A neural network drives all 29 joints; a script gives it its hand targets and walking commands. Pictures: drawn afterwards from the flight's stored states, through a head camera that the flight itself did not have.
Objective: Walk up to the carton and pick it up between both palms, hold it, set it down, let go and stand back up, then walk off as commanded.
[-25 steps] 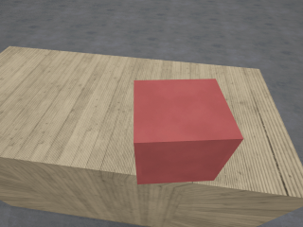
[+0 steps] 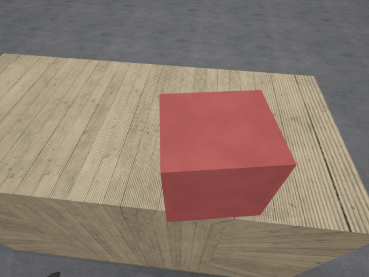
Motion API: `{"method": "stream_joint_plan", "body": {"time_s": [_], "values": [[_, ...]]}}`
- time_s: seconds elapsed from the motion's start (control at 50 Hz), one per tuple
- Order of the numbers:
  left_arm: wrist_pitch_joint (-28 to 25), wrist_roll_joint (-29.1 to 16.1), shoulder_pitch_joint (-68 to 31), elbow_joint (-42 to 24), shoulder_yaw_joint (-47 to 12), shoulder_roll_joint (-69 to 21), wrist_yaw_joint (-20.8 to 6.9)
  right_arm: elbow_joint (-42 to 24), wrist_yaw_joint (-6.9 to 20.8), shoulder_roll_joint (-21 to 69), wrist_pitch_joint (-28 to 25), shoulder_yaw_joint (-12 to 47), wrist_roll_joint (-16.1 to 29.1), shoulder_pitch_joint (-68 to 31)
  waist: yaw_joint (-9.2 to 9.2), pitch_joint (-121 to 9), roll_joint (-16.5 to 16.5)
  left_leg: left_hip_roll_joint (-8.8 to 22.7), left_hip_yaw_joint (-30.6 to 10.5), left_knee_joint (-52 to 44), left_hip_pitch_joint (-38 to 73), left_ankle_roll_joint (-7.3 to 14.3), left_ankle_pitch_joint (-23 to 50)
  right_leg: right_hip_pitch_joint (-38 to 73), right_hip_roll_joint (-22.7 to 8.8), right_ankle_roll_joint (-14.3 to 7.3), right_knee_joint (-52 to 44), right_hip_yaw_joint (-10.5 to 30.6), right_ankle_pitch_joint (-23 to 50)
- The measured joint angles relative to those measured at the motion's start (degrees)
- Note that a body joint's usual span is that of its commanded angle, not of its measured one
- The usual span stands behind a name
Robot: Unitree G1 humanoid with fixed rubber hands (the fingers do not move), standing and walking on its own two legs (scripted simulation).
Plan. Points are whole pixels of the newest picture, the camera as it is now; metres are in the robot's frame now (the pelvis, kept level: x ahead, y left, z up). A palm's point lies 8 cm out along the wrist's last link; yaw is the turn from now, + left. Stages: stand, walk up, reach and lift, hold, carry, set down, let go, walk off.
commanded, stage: walk up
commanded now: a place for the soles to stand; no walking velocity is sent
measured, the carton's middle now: (212, 158) +0.37 -0.05 +0.06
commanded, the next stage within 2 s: reach and lift in 0.94 s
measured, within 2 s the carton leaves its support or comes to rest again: neither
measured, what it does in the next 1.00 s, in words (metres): stands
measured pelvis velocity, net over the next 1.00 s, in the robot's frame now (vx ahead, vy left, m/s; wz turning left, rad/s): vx -0.02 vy -0.02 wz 0.04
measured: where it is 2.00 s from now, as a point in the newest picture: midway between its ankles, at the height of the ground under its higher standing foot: outside the picture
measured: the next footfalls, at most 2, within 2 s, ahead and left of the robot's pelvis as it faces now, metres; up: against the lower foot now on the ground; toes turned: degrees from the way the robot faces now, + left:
none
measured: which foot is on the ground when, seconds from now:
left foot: down 0.00-1.00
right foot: down 0.00-1.00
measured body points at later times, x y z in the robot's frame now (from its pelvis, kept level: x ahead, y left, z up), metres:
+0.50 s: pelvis -0.01 -0.02 +0.00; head +0.01 -0.03 +0.45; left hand +0.08 +0.30 -0.11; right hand +0.07 -0.33 -0.13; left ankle -0.08 +0.12 -0.74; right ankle +0.06 -0.16 -0.74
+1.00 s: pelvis -0.02 -0.02 +0.00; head -0.01 -0.03 +0.45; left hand +0.05 +0.30 -0.11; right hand +0.07 -0.34 -0.12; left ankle -0.08 +0.12 -0.74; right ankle +0.06 -0.16 -0.73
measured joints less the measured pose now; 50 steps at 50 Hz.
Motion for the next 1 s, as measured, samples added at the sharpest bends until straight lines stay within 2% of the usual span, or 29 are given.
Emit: {"method": "stream_joint_plan", "body": {"time_s": [0.12, 0.52, 0.8, 0.98, 1.0], "values": [[-0.5, 0.0, -0.2, 0.0, -0.1, -0.4, -0.2, -0.3, 0.1, -0.5, -0.1, -0.1, 0.0, 0.1, -0.21, 0.3, 0.6, 0.3, -0.4, 0.8, -0.8, -0.4, -0.1, -0.3, 0.2, -0.4, 0.2, -0.5, 0.1], [-1.1, -0.4, 0.5, -0.4, 0.0, -0.9, -0.7, 0.5, 0.6, -0.6, -0.5, 0.4, -0.3, -0.1, 0.92, -0.8, 0.4, 0.8, -1.8, -0.9, -1.3, -1.8, 1.8, -0.7, 0.4, -1.6, -0.4, -1.9, 0.7], [-0.9, -0.6, 2.1, -0.4, 0.3, 0.1, -1.0, 0.9, 0.3, -0.4, -1.0, 0.6, -0.2, 0.2, 1.23, -1.8, -0.6, 0.4, -2.1, -0.7, -1.4, -1.6, 2.2, -0.5, -0.1, -1.5, -0.4, -2.1, 1.1], [-1.0, -0.4, 2.7, -0.9, 0.3, -0.1, -1.2, 0.2, 0.3, -0.6, -0.8, 0.7, -0.2, 0.4, 1.01, -2.1, 0.0, 0.5, -2.5, 0.2, -2.0, -1.8, 2.0, -0.7, -0.1, -1.7, 0.0, -2.5, 1.1], [2.6, -1.1, 3.2, -3.8, 0.5, -0.1, -0.8, 0.7, 0.7, -0.1, -1.5, -0.8, -2.1, -0.4, 1.06, -2.4, 0.2, 1.0, -2.0, 1.4, -3.2, -2.3, 1.4, -2.0, 0.8, -1.9, 1.0, -1.5, 0.0]]}}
